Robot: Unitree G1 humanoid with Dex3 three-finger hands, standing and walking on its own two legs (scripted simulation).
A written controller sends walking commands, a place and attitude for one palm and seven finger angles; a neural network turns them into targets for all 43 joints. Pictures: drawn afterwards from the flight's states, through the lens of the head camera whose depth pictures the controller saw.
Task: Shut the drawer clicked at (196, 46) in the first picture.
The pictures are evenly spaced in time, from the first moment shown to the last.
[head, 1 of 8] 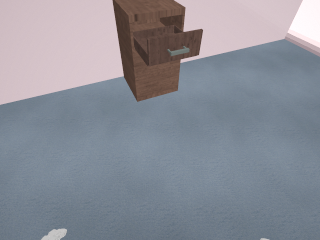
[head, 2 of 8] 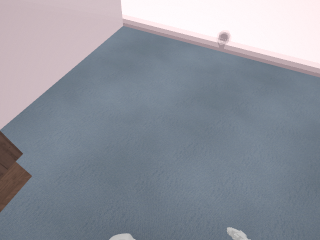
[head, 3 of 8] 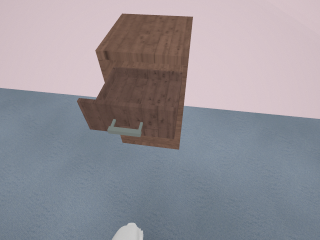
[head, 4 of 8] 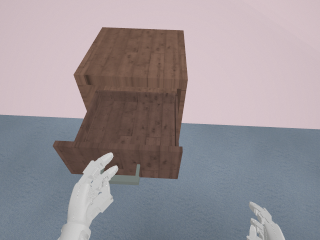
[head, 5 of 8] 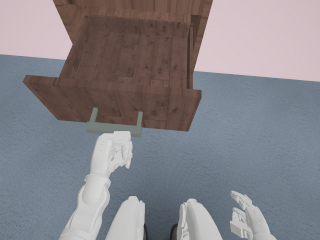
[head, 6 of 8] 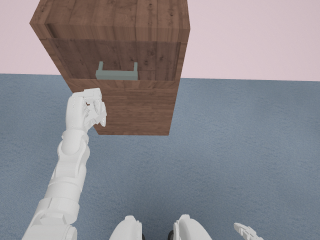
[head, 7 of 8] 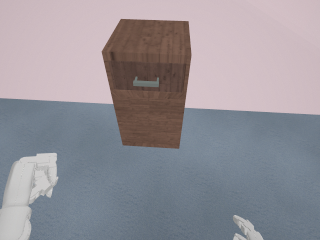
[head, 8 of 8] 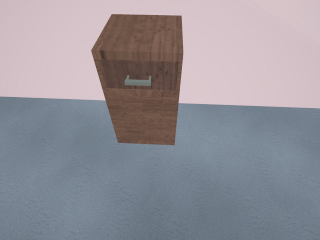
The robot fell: no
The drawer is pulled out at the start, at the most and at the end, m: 0.30 0.30 0.00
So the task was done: yes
